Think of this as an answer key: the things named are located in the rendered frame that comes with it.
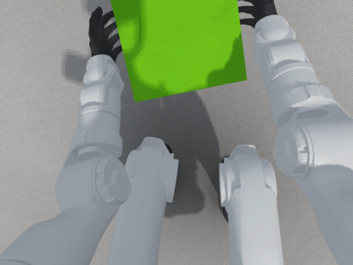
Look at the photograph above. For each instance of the carton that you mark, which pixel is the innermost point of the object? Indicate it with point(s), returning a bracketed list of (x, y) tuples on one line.
[(177, 46)]

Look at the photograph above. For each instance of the robot left upper arm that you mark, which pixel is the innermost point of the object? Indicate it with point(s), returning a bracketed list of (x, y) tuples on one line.
[(89, 194)]

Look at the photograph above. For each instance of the right robot hand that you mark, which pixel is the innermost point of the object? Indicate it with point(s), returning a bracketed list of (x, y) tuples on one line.
[(259, 10)]

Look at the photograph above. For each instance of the left robot forearm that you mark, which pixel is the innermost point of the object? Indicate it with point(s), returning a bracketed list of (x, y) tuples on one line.
[(98, 131)]

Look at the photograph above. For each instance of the left robot hand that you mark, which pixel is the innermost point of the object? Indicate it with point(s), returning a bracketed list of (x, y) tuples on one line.
[(99, 42)]

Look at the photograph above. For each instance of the right robot forearm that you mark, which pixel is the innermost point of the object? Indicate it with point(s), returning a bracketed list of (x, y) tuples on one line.
[(288, 75)]

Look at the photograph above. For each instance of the right robot thigh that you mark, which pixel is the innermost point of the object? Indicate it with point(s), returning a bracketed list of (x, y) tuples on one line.
[(254, 230)]

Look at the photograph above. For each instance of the robot thigh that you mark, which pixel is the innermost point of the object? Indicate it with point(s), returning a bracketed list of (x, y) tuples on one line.
[(254, 230), (138, 225)]

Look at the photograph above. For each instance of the left robot thigh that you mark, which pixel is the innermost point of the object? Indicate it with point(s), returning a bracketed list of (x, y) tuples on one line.
[(138, 225)]

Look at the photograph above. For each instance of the robot right upper arm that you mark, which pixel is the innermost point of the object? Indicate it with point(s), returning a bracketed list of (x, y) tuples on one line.
[(318, 154)]

